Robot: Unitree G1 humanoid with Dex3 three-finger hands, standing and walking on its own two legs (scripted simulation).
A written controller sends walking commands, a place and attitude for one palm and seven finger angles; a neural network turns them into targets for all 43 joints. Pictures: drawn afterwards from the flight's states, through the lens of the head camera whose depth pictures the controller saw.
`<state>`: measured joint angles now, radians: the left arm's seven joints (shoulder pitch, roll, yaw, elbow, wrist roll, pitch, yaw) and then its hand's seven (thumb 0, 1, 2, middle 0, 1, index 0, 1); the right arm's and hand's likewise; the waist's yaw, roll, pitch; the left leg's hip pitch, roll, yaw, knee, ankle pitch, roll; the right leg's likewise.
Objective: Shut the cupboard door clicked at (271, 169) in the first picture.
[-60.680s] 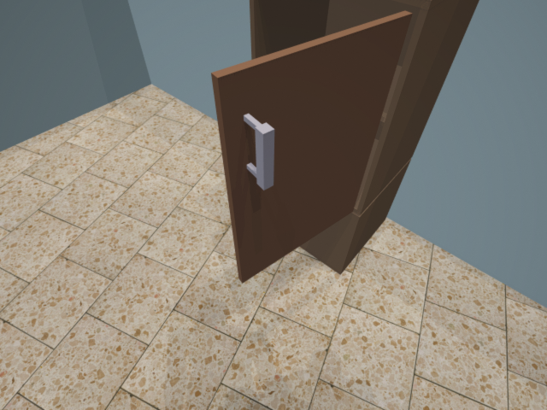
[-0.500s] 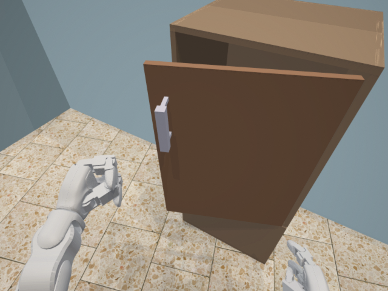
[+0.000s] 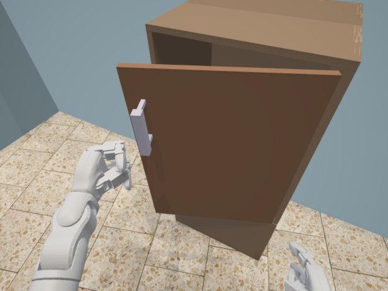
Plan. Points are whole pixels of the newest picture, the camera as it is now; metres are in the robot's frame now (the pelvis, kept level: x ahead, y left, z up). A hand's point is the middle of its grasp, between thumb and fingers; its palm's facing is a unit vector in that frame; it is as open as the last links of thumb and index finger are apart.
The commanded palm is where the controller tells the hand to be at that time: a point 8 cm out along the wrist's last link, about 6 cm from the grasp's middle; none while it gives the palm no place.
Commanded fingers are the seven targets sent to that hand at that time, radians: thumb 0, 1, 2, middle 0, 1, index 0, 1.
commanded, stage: bring the fist close to the handle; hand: left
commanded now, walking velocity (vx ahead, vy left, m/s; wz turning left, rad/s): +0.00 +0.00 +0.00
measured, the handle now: (144, 128) +0.43 +0.16 +0.12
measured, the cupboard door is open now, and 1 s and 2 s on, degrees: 21 21 3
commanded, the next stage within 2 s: push the door shut along its arc in 0.68 s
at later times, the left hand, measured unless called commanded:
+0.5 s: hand (147, 155) +0.34 +0.13 +0.13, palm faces +0.00 -1.00 -0.03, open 3.1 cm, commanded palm +0.31 +0.18 +0.13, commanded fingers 0.00 0.90 0.90 -1.30 -1.50 -1.30 -1.50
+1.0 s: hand (151, 150) +0.36 +0.12 +0.13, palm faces -0.06 -1.00 -0.04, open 3.2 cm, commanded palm +0.35 +0.17 +0.13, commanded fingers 0.00 0.90 0.90 -1.30 -1.50 -1.30 -1.50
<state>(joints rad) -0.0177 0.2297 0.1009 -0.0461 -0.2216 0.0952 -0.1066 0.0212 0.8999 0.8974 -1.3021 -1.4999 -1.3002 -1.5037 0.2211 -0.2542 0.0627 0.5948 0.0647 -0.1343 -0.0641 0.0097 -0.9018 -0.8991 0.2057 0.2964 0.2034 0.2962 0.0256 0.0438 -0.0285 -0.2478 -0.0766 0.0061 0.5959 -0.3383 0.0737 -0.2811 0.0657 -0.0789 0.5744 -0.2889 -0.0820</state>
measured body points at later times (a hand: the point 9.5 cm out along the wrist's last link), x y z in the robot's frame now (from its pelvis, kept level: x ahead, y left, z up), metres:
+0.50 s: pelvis +0.00 -0.01 +0.00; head +0.00 -0.03 +0.45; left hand +0.34 +0.18 +0.13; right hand +0.16 -0.24 -0.09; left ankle -0.01 +0.07 -0.73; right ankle +0.01 -0.06 -0.73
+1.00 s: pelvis +0.00 +0.00 +0.00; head +0.00 -0.01 +0.45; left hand +0.36 +0.18 +0.13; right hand +0.17 -0.23 -0.09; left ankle -0.01 +0.07 -0.73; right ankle +0.01 -0.06 -0.73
